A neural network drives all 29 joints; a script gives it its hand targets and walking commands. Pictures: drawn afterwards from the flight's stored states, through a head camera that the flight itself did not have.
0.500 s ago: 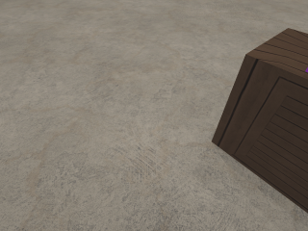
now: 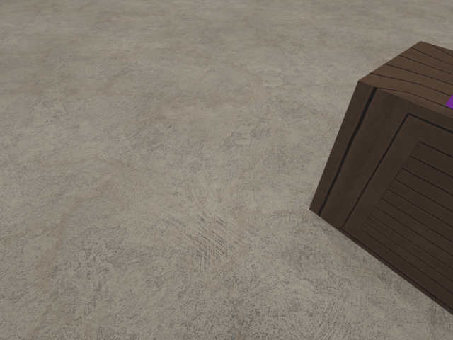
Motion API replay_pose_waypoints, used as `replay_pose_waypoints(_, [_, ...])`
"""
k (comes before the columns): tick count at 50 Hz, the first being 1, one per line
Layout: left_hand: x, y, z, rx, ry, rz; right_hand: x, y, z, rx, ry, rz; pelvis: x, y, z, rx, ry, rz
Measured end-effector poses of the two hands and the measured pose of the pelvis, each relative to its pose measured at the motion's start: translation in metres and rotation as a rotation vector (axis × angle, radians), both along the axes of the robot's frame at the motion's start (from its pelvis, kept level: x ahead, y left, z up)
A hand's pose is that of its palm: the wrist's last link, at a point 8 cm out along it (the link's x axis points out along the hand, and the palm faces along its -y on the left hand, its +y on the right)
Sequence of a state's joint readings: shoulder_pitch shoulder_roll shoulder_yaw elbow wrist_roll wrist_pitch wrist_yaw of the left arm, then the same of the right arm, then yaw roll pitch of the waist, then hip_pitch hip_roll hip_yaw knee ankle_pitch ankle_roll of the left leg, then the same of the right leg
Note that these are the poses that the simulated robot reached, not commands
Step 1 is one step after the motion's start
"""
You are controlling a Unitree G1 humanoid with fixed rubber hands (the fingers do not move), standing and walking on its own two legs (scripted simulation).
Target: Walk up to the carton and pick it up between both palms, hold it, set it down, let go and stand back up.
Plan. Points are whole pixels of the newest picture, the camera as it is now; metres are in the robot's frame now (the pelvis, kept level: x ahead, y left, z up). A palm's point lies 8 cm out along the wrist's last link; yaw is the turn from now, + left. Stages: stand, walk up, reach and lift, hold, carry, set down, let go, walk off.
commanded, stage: stand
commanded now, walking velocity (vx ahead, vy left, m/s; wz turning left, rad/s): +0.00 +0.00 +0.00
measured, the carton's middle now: out of the picture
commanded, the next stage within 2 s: walk up in 0.66 s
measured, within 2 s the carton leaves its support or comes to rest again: neither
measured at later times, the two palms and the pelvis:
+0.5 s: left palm out of the picture -0.01 +0.23 -0.14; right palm out of the picture +0.00 -0.22 -0.15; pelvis +0.00 +0.00 +0.00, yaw +0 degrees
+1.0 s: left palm out of the picture +0.01 +0.24 -0.15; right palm out of the picture -0.01 -0.26 -0.15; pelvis -0.01 -0.01 -0.02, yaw -9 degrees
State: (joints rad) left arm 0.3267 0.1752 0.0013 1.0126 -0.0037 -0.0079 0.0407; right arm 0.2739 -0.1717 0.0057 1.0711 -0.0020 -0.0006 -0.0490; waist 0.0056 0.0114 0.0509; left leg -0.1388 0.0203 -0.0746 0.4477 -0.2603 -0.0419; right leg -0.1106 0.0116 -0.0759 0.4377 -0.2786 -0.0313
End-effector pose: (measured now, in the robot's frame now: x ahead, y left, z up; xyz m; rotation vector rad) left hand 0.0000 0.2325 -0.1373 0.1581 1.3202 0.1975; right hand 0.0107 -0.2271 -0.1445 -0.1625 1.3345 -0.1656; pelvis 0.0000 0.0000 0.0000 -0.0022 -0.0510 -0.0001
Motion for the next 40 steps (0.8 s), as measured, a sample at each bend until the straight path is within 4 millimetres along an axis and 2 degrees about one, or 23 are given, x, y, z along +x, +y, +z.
replay_pose_waypoints(17, [0.0, -0.004, -0.002, -0.006, -0.002, -0.006, -0.001, 0.002, -0.002, 0.004, -0.007, -0.012, 0.001, -0.001, -0.001, -0.001, -0.013, -0.006])
replay_pose_waypoints(40, [-0.019, -0.004, -0.001, -0.009, 0.052, -0.003, -0.026, 0.005, -0.002, 0.009, 0.055, -0.018, -0.009, 0.001, 0.001, -0.001, -0.002, -0.01])
